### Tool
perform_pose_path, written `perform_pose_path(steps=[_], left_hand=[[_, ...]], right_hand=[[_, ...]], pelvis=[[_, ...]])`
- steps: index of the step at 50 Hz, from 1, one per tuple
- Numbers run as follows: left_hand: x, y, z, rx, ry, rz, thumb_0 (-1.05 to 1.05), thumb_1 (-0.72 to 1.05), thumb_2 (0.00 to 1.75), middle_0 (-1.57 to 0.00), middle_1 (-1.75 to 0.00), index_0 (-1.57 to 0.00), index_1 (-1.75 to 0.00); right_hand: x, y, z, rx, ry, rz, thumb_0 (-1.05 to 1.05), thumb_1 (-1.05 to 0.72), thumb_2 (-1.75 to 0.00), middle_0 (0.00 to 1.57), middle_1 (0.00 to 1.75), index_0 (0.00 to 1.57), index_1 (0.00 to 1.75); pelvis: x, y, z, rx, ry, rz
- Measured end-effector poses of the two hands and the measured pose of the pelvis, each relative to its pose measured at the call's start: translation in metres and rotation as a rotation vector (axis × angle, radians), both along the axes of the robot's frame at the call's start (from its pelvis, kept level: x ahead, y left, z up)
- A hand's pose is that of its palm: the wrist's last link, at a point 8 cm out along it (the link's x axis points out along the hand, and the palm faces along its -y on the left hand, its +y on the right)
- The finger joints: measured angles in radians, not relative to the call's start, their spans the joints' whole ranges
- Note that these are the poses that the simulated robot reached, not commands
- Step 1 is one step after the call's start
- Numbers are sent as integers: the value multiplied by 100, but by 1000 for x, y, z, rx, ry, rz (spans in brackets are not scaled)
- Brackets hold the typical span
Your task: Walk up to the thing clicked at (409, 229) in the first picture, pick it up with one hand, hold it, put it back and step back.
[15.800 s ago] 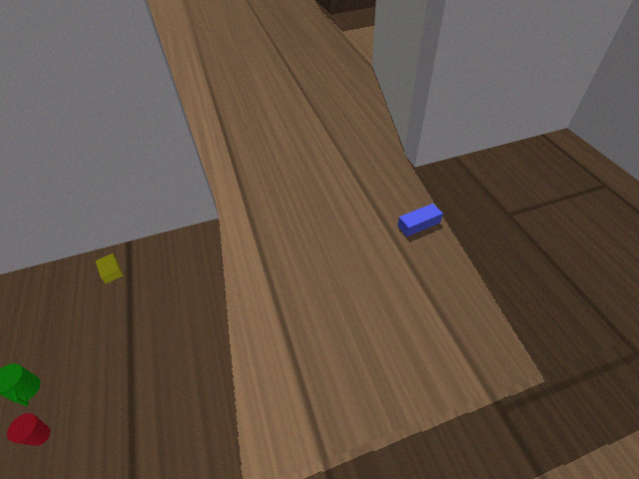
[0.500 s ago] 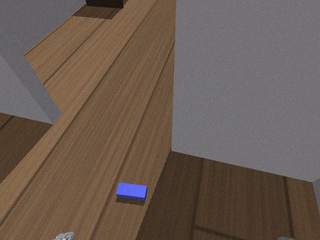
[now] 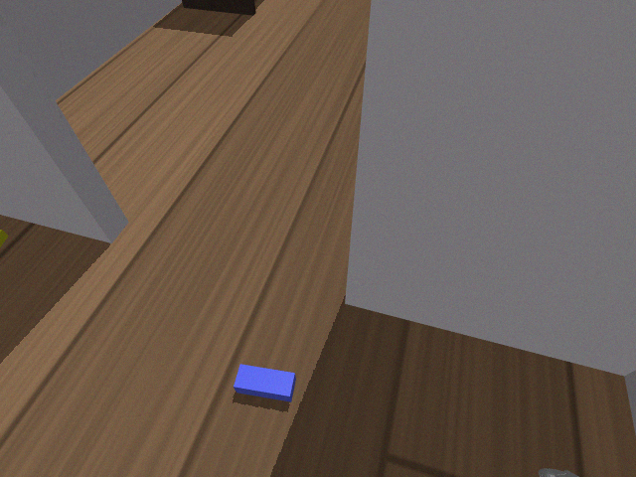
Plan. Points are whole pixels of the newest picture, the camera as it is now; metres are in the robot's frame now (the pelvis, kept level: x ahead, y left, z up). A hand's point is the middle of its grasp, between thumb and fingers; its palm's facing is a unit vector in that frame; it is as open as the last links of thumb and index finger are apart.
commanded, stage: walk up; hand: left
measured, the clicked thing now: (265, 382) +0.46 +0.21 -0.75
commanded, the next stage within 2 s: stand in 0.22 s
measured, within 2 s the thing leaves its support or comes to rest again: neither
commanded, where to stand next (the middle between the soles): +0.07 -0.02 m, yaw -2 degrees
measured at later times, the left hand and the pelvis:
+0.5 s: hand out of the picture +0.10 +0.25 -0.15, palm faces -0.01 -0.95 -0.32, open 7.4 cm; pelvis +0.02 +0.00 +0.00, yaw +0 degrees
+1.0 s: hand out of the picture +0.14 +0.24 -0.15, palm faces -0.02 -0.94 -0.33, open 7.4 cm; pelvis +0.04 +0.00 +0.01, yaw -1 degrees
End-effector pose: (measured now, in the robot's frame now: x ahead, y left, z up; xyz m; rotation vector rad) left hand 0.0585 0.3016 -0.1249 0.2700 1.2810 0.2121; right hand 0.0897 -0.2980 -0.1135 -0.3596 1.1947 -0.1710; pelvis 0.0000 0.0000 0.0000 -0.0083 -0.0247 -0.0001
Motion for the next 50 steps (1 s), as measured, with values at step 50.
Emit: perform_pose_path(steps=[50], left_hand=[[72,-13,10,16,-61,-50,0,90,89,-21,-30,-20,-30]], right_hand=[[32,-1,-1,24,12,-48,0,-90,-90,21,30,21,30]], pelvis=[[44,-4,5,8,14,-19]])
